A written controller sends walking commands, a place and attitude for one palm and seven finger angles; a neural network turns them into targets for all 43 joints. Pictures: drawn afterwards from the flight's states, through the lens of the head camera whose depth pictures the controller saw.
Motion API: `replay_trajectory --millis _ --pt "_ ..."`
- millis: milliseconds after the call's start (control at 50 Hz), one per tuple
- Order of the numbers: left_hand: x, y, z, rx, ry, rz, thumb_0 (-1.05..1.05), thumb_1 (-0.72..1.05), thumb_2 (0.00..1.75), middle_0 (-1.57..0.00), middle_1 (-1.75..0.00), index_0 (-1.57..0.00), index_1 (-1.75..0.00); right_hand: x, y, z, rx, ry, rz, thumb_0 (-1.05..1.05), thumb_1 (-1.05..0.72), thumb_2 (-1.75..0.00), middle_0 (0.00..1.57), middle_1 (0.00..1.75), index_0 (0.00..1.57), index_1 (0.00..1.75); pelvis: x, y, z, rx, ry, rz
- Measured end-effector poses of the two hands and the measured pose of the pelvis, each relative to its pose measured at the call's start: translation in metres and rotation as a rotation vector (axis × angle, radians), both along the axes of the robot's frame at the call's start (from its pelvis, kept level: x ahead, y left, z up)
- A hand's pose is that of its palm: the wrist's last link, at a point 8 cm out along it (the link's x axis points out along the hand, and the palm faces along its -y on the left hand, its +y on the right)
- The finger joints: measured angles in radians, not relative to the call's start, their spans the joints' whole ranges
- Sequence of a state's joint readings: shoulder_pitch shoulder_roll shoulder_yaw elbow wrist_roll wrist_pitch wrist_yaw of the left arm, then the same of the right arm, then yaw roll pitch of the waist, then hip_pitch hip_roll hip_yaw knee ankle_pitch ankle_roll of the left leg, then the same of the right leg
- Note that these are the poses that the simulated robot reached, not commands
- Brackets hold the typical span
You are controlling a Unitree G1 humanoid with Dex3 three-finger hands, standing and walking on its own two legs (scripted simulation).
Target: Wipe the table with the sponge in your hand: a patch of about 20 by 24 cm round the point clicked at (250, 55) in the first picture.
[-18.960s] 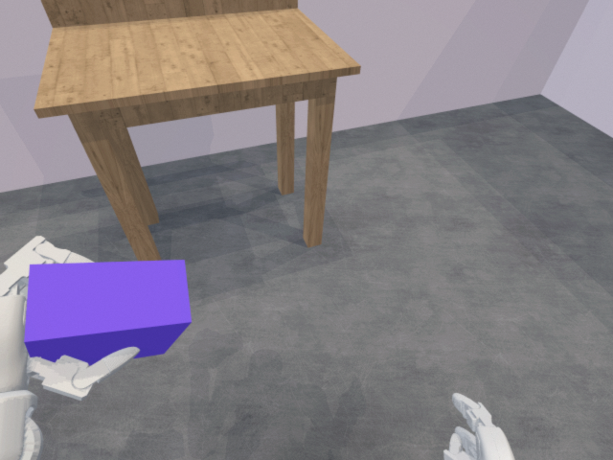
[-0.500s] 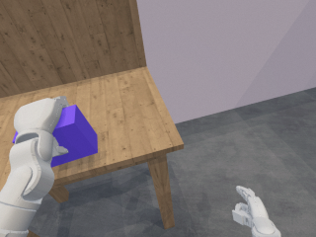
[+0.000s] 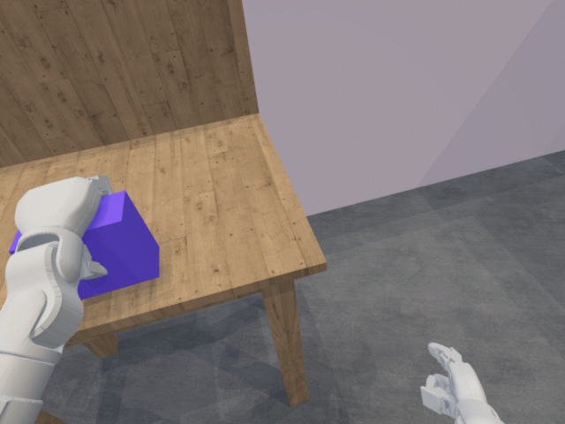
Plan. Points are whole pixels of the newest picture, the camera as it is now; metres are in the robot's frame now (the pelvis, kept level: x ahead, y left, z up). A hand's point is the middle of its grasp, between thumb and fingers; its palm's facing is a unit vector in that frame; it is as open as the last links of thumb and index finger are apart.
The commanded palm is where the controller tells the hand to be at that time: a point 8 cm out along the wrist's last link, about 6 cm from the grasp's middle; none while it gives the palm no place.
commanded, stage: move the sponge above the wiping area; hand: left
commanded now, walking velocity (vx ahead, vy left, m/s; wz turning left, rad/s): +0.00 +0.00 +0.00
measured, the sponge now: (102, 257) +0.28 +0.32 +0.11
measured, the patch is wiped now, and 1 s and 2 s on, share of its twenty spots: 0.00 0.00 0.00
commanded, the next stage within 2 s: none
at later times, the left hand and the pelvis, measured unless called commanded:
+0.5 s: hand (83, 231) +0.29 +0.33 +0.15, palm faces +0.04 -0.01 -1.00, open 10.4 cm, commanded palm +0.26 +0.33 +0.22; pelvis +0.01 +0.00 +0.00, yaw +0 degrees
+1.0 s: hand (74, 225) +0.29 +0.34 +0.16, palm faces +0.06 +0.00 -1.00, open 10.4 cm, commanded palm +0.26 +0.34 +0.23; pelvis +0.01 +0.00 +0.00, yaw +0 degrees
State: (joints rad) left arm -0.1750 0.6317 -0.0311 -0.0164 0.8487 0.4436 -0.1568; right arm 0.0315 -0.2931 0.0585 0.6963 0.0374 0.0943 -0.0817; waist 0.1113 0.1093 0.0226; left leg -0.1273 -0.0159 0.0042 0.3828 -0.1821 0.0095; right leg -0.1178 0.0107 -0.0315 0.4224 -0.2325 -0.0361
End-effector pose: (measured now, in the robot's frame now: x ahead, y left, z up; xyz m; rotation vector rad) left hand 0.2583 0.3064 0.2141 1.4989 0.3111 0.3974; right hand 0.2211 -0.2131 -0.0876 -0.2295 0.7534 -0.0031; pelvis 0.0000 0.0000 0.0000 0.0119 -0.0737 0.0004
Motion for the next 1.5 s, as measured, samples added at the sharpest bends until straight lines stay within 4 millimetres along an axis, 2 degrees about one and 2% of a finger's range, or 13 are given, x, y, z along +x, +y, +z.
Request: replay_trajectory --millis 240,420,600,780,900,1000,1100,1220,1320,1440,1500 --pt "0.006 0.01 -0.007 0.007 0.02 0.019 0.0 -0.52 1.02 -0.7 -1.3 -0.72 -1.3 0.006 -0.003 -0.002 -0.013 0.017 -0.009 0.01 -0.9 -0.9 0.2 0.3 0.21 0.3 0.007 0.0 0.0 -0.002 0.01 0.008" --pt "0.012 0.005 -0.008 0.016 0.009 -0.015 0.0 -0.52 1.02 -0.7 -1.3 -0.72 -1.3 0.01 0.002 -0.001 -0.002 0.012 -0.007 0.01 -0.9 -0.9 0.2 0.3 0.21 0.3 0.01 0.002 0.001 -0.002 0.015 0.006" --pt "0.009 0.022 -0.011 0.017 0.037 0.041 0.0 -0.52 1.02 -0.7 -1.3 -0.72 -1.3 0.006 -0.001 -0.002 -0.012 0.028 -0.013 0.01 -0.9 -0.9 0.2 0.3 0.21 0.3 0.01 0.001 0.001 -0.004 0.016 0.01" --pt "0.012 0.011 -0.01 0.029 0.024 -0.033 0.0 -0.52 1.02 -0.7 -1.3 -0.72 -1.3 0.0 -0.004 -0.005 -0.029 0.04 -0.022 0.01 -0.9 -0.9 0.2 0.3 0.21 0.3 0.009 0.003 0.001 -0.005 0.013 0.014" --pt "0.016 0.016 -0.004 0.037 0.006 -0.01 0.0 -0.52 1.02 -0.7 -1.3 -0.72 -1.3 -0.002 -0.001 -0.005 -0.011 0.042 -0.022 0.01 -0.9 -0.9 0.2 0.3 0.21 0.3 0.008 0.003 0.001 -0.004 0.015 0.007" --pt "0.011 0.022 0.002 0.03 0.003 0.021 0.0 -0.52 1.02 -0.7 -1.3 -0.72 -1.3 -0.002 0.0 -0.004 0.0 0.035 -0.023 0.01 -0.9 -0.9 0.2 0.3 0.21 0.3 0.008 0.003 0.001 -0.004 0.014 0.004" --pt "0.005 0.025 -0.002 0.023 0.035 0.031 0.0 -0.52 1.02 -0.7 -1.3 -0.72 -1.3 0.001 0.0 -0.004 -0.009 0.029 -0.015 0.01 -0.9 -0.9 0.2 0.3 0.21 0.3 0.008 0.004 0.001 -0.005 0.012 0.011" --pt "0.004 0.025 -0.006 0.027 0.047 0.0 0.0 -0.52 1.02 -0.7 -1.3 -0.72 -1.3 0.002 0.0 -0.002 -0.026 0.022 -0.009 0.01 -0.9 -0.9 0.2 0.3 0.21 0.3 0.006 0.003 0.001 -0.007 0.009 0.017" --pt "0.003 0.024 0.0 0.036 0.011 -0.021 0.0 -0.52 1.02 -0.7 -1.3 -0.72 -1.3 0.002 0.001 -0.001 -0.024 0.018 -0.01 0.01 -0.9 -0.9 0.2 0.3 0.21 0.3 0.006 0.003 0.001 -0.008 0.008 0.013" --pt "0.003 0.038 0.002 0.034 0.025 0.042 0.0 -0.52 1.02 -0.7 -1.3 -0.72 -1.3 0.0 0.001 -0.002 -0.02 0.028 -0.011 0.01 -0.9 -0.9 0.2 0.3 0.21 0.3 0.006 0.004 0.001 -0.008 0.01 0.013" --pt "0.001 0.038 0.003 0.028 0.032 0.042 0.0 -0.52 1.02 -0.7 -1.3 -0.72 -1.3 0.0 0.001 -0.002 -0.021 0.025 -0.013 0.01 -0.9 -0.9 0.2 0.3 0.21 0.3 0.005 0.005 0.001 -0.009 0.01 0.015"
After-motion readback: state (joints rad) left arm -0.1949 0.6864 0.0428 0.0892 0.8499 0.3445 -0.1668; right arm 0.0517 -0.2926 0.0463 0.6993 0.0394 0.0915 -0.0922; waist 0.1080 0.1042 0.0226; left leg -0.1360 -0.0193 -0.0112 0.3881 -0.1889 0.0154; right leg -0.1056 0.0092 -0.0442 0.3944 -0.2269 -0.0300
